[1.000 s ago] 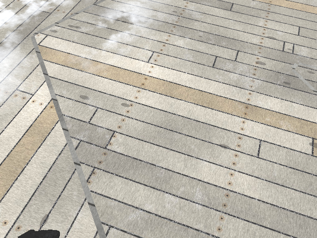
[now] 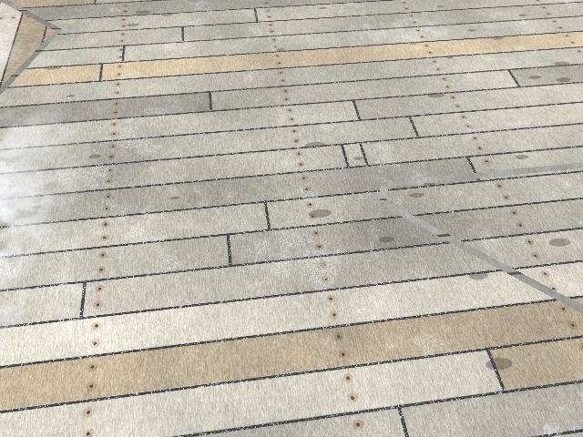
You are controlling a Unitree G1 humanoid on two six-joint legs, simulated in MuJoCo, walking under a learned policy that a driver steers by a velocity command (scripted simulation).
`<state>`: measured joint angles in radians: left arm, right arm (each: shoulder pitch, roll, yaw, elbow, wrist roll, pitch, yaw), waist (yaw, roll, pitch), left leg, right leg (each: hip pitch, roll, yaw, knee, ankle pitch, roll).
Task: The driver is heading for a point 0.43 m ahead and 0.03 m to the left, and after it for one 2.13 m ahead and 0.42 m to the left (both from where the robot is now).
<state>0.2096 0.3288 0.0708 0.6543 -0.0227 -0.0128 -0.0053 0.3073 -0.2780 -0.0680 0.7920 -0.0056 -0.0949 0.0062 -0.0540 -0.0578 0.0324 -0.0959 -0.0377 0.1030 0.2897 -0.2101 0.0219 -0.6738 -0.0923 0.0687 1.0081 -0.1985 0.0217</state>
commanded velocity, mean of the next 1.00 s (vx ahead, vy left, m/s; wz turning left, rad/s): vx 0.29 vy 0.00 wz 0.10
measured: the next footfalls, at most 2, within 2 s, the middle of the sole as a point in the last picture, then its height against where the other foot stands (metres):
right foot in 0.24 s outside the picture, level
left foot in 0.72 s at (274, 418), level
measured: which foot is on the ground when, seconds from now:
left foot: down 0.00-0.22, up 0.24-0.70, down 0.72-1.00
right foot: up 0.00-0.22, down 0.24-0.74, up 0.76-1.00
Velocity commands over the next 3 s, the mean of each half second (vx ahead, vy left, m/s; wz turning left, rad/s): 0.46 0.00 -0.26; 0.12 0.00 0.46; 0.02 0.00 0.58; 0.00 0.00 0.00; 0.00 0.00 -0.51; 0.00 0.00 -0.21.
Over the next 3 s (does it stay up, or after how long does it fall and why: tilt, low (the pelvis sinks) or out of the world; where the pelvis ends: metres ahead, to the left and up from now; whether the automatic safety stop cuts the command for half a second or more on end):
stays up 0.43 -0.10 -0.01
